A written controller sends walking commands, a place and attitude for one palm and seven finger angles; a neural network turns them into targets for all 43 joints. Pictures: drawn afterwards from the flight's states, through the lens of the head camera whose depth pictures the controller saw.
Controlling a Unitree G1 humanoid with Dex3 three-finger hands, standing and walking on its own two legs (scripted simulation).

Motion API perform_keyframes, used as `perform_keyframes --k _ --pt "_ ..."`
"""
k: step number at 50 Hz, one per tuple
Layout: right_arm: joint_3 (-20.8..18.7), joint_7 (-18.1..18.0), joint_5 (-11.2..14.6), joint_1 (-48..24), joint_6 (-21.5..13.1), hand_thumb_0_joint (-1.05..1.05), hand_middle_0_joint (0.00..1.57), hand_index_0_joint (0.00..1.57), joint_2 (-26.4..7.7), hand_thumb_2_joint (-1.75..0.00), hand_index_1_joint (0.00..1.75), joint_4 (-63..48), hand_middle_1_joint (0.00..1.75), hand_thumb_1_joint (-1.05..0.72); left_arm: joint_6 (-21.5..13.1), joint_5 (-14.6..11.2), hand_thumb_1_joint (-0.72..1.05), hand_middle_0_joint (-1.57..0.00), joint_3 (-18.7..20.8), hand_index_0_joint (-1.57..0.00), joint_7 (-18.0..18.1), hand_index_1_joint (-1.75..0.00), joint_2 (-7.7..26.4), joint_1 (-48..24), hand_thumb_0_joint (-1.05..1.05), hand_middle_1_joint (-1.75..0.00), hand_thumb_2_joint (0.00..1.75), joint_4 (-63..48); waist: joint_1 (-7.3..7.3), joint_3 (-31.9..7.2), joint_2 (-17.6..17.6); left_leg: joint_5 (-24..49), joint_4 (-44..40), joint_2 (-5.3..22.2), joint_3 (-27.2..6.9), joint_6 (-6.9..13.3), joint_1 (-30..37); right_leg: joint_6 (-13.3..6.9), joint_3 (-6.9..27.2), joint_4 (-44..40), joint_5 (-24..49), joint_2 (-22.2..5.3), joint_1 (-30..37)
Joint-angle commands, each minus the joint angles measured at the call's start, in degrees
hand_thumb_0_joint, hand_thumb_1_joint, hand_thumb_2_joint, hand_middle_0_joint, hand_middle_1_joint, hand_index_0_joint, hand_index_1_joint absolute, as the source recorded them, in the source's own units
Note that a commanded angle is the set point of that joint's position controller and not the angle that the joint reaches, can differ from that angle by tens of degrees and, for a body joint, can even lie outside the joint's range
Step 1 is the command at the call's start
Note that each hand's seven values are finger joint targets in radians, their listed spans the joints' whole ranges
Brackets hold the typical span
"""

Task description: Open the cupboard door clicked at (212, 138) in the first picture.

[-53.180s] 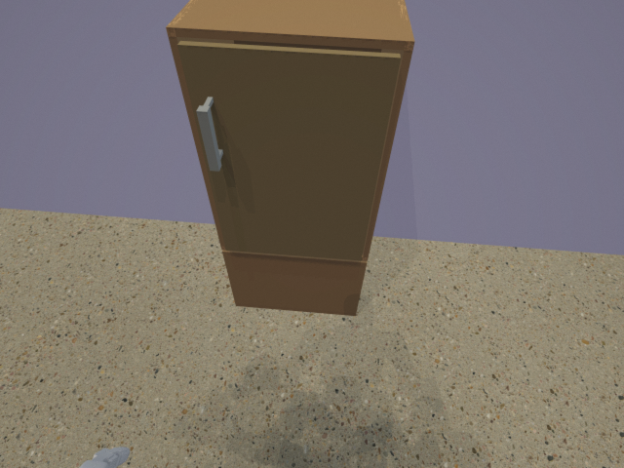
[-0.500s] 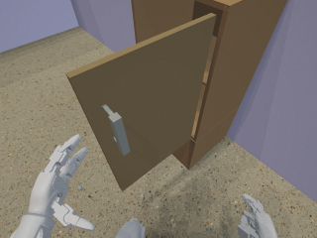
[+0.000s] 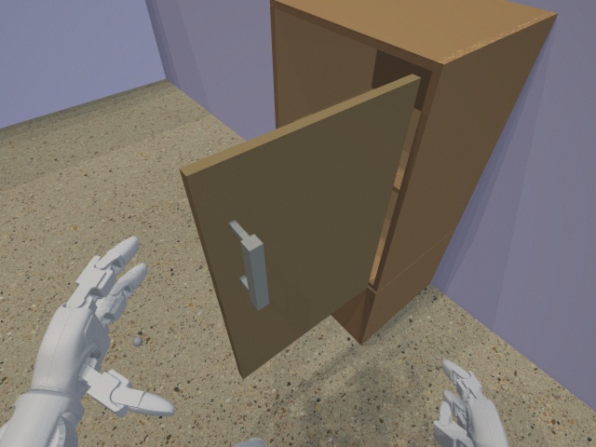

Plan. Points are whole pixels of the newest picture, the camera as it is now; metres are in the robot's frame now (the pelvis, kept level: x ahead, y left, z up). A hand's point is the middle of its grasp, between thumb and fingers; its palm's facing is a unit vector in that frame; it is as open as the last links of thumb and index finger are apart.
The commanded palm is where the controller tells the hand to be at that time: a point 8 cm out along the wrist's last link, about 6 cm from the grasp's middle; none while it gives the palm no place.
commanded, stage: draw the hand back to the body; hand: left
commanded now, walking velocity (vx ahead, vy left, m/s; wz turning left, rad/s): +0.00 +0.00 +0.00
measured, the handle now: (248, 266) +0.35 +0.11 +0.06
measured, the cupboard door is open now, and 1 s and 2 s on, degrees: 88 88 88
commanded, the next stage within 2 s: step back with the hand held close in 1.02 s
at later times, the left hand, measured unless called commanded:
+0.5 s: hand (88, 279) +0.24 +0.24 +0.17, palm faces +0.38 -0.83 -0.40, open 10.8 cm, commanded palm +0.19 +0.29 +0.19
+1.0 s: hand (102, 262) +0.25 +0.22 +0.19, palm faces +0.41 -0.81 -0.41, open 7.4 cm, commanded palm +0.20 +0.27 +0.21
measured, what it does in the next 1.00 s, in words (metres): shifts its weight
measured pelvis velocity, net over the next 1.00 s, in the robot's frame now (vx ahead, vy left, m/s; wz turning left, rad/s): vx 0.04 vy -0.03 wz -0.02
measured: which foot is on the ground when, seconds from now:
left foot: down 0.00-1.00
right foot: down 0.00-1.00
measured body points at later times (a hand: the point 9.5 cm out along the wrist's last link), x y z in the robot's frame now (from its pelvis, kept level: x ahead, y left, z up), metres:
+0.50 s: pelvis +0.04 +0.00 +0.04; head +0.02 -0.02 +0.49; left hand +0.21 +0.28 +0.19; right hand +0.22 -0.22 -0.04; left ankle +0.07 +0.11 -0.69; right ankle -0.04 -0.14 -0.69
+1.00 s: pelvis +0.04 -0.03 +0.05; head +0.03 -0.06 +0.49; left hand +0.22 +0.26 +0.22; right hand +0.23 -0.26 -0.04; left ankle +0.07 +0.11 -0.69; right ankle -0.04 -0.14 -0.69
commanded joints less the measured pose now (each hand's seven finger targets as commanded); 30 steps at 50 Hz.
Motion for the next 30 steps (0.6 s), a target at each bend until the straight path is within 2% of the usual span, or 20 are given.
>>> perform_keyframes --k 1,2,3,5,7,10,11,12,15,16,17,18,21,22,25,26,29,30 --pt "-2.06 -1.85 -0.65 -6.67 -1.88 0.00 0.20 0.20 -5.11 -0.90 0.30 -9.16 0.30 -0.90 0.47 6.38 -0.18 -0.16 3.28 -0.16 11.84 -0.30 5.98 0.28 0.00 -0.30 0.43 -13.70 0.60 0.17 0.05 -5.34 -15.33 -1.32 -1.82 0.53 16.57 -2.26 0.54 -16.29 4.61 1.26 -6.73" --pt "-2.07 -1.96 -0.69 -7.01 -1.32 0.00 0.20 0.20 -5.09 -0.90 0.30 -8.72 0.30 -0.90 1.21 7.51 -0.15 -0.16 2.98 -0.16 13.24 -0.30 6.08 0.51 0.00 -0.30 0.45 -13.78 0.21 0.45 0.99 -4.75 -15.91 -1.05 -1.25 0.59 17.76 -2.11 0.33 -16.60 4.94 0.99 -5.85" --pt "-2.06 -2.06 -0.94 -7.23 -0.99 0.00 0.20 0.20 -5.41 -0.90 0.30 -8.50 0.30 -0.90 1.40 8.33 -0.12 -0.16 4.17 -0.16 14.58 -0.30 7.71 -1.18 0.00 -0.30 0.47 -14.72 0.26 0.43 0.38 -4.23 -16.65 -1.18 -1.31 0.57 18.44 -2.15 0.19 -17.32 5.52 0.97 -4.69" --pt "-2.19 -2.33 -1.26 -7.53 -0.75 0.00 0.20 0.20 -5.52 -0.90 0.30 -8.10 0.30 -0.90 1.63 9.58 -0.05 -0.17 4.53 -0.17 16.36 -0.30 8.42 -2.82 0.00 -0.30 0.50 -15.75 0.09 -0.10 -0.06 -2.45 -17.87 -1.10 -0.88 0.71 21.15 -2.05 0.19 -18.83 6.79 0.82 -2.84" --pt "-2.13 -2.45 -1.62 -7.98 -1.03 0.00 0.20 0.20 -5.58 -0.90 0.30 -7.48 0.30 -0.90 1.82 10.38 0.02 -0.17 5.06 -0.17 17.67 -0.30 9.25 -3.48 0.00 -0.30 0.52 -17.20 0.32 -1.65 0.53 0.05 -19.32 -1.02 -0.85 0.77 23.42 -2.18 0.11 -19.67 8.89 0.60 0.25" --pt "-2.10 -2.58 -1.81 -8.48 -1.26 0.00 0.20 0.20 -5.53 -0.90 0.30 -6.51 0.30 -0.90 2.04 11.03 0.13 -0.17 6.55 -0.17 18.85 -0.30 10.23 -3.59 0.00 -0.30 0.57 -17.42 0.77 -1.04 0.08 3.07 -21.33 -1.03 -0.51 0.84 26.50 -2.15 -0.11 -21.53 11.48 0.71 2.58" --pt "-2.06 -2.56 -1.94 -8.75 -1.26 0.00 0.20 0.20 -5.76 -0.90 0.30 -6.02 0.30 -0.90 2.22 11.07 0.17 -0.17 7.08 -0.17 19.02 -0.30 10.62 -3.43 0.00 -0.30 0.58 -16.97 0.91 -1.08 -1.04 4.27 -21.95 -1.08 -0.50 0.89 26.73 -2.24 -0.11 -22.43 12.30 0.66 4.42" --pt "-2.17 -2.50 -1.84 -9.07 -1.39 0.00 0.20 0.20 -5.50 -0.90 0.30 -5.74 0.30 -0.90 2.31 11.15 0.20 -0.18 6.50 -0.18 19.06 -0.30 9.60 -3.09 0.00 -0.30 0.60 -17.34 0.77 -0.50 0.09 6.41 -22.24 -0.95 -0.08 0.88 27.93 -2.15 -0.17 -22.56 14.18 0.63 4.88" --pt "-2.28 -2.12 -2.09 -9.12 -1.34 0.00 0.20 0.20 -5.60 -0.90 0.30 -4.74 0.30 -0.90 2.46 11.34 0.31 -0.18 7.63 -0.18 19.16 -0.30 9.80 -2.60 0.00 -0.30 0.64 -16.93 1.12 0.40 1.49 9.85 -23.89 -0.96 0.31 0.74 30.17 -2.10 -0.33 -23.90 17.12 0.67 6.83" --pt "-2.35 -1.96 -2.19 -9.14 -1.19 0.00 0.20 0.20 -5.80 -0.90 0.30 -4.24 0.30 -0.90 2.69 11.21 0.34 -0.18 8.74 -0.18 19.20 -0.30 10.47 -1.70 0.00 -0.30 0.66 -15.43 1.45 0.78 -0.04 10.85 -24.26 -1.10 0.47 0.73 29.68 -2.21 -0.34 -24.61 18.24 0.60 8.71" --pt "-2.50 -1.78 -2.09 -9.37 -0.98 0.00 0.20 0.20 -5.57 -0.90 0.30 -4.20 0.30 -0.90 2.78 11.05 0.37 -0.18 8.67 -0.18 19.03 -0.30 9.63 -0.84 0.00 -0.30 0.68 -14.97 1.45 1.26 -0.70 12.05 -24.64 -0.91 0.71 0.75 30.30 -2.03 -0.38 -24.71 19.21 0.68 8.99" --pt "-2.58 -1.63 -2.12 -9.56 -0.78 0.00 0.20 0.20 -5.73 -0.90 0.30 -4.11 0.30 -0.90 2.71 11.15 0.41 -0.18 9.00 -0.18 18.92 -0.30 9.92 -2.04 0.00 -0.30 0.69 -15.70 1.45 1.38 0.25 12.94 -24.98 -1.00 0.96 0.72 31.04 -1.99 -0.27 -25.23 19.99 0.72 9.28" --pt "-2.92 -1.33 -2.32 -9.90 -0.57 0.00 0.20 0.20 -5.84 -0.90 0.30 -3.70 0.30 -0.90 2.38 11.18 0.51 -0.19 10.93 -0.19 18.88 -0.30 11.21 -2.39 0.00 -0.30 0.74 -15.64 1.89 1.30 -1.10 15.69 -26.17 -0.95 1.21 0.66 32.30 -2.02 -0.50 -26.15 22.34 0.80 11.58" --pt "-2.98 -1.18 -2.28 -10.03 -0.48 0.00 0.20 0.20 -5.62 -0.90 0.30 -3.72 0.30 -0.90 2.33 10.99 0.55 -0.19 10.90 -0.19 18.75 -0.30 10.66 -2.44 0.00 -0.30 0.75 -16.48 1.83 0.91 -0.13 16.90 -26.17 -0.92 1.52 0.72 33.24 -1.91 -0.28 -26.18 23.42 0.70 11.82" --pt "-3.26 -0.98 -2.46 -10.09 -0.26 0.00 0.20 0.20 -5.58 -0.90 0.30 -3.39 0.30 -0.90 2.14 10.94 0.65 -0.19 13.43 -0.19 18.83 -0.30 12.60 -3.47 0.00 -0.30 0.80 -17.67 2.22 -0.28 0.43 19.18 -26.56 -1.09 2.05 0.76 34.79 -1.80 -0.20 -26.89 25.76 0.73 13.13" --pt "-3.25 -0.97 -2.47 -10.16 -0.02 0.00 0.20 0.20 -5.65 -0.90 0.30 -3.04 0.30 -0.90 2.25 10.82 0.69 -0.19 14.01 -0.19 18.86 -0.30 13.06 -3.27 0.00 -0.30 0.81 -16.51 2.28 0.18 -1.01 19.56 -26.56 -1.15 2.07 0.81 34.38 -1.93 -0.21 -27.29 26.51 0.72 14.10" --pt "-3.60 -0.86 -2.39 -10.43 0.20 0.00 0.20 0.20 -5.47 -0.90 0.30 -2.87 0.30 -0.90 2.01 10.69 0.80 -0.20 15.19 -0.20 18.76 -0.30 13.42 -4.95 0.00 -0.30 0.86 -17.76 2.21 -0.14 0.91 21.36 -26.69 -1.22 2.72 0.85 36.11 -1.62 -0.09 -27.75 28.41 0.71 14.08" --pt "-3.68 -0.86 -2.41 -10.51 0.30 0.00 0.20 0.20 -5.39 -0.90 0.30 -2.78 0.30 -0.90 1.97 10.50 0.83 -0.20 15.67 -0.20 18.74 -0.30 13.58 -5.00 0.00 -0.30 0.87 -17.33 2.16 0.78 0.03 21.16 -26.69 -1.20 2.96 0.89 35.99 -1.52 -0.11 -28.11 28.81 0.75 13.82"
